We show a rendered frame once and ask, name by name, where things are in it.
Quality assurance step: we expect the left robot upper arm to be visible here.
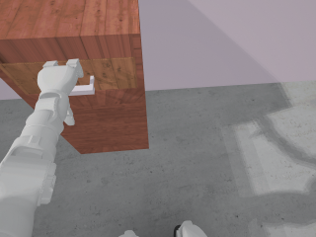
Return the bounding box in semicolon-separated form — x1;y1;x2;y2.
0;155;57;237

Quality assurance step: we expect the right robot shin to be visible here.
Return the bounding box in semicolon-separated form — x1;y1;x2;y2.
180;220;193;228

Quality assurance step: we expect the left robot hand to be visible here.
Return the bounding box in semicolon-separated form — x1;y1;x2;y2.
37;58;84;125

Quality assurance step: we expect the robot left forearm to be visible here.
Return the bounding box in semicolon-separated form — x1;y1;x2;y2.
0;89;69;172

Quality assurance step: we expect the cabinet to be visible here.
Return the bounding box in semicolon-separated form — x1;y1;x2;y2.
0;0;149;154

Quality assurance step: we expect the robot right thigh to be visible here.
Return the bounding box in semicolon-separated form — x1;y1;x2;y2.
176;224;207;237

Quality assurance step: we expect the drawer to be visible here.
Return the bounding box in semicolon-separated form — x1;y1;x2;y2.
0;56;137;95

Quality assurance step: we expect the handle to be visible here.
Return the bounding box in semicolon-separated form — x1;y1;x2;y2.
69;75;95;96

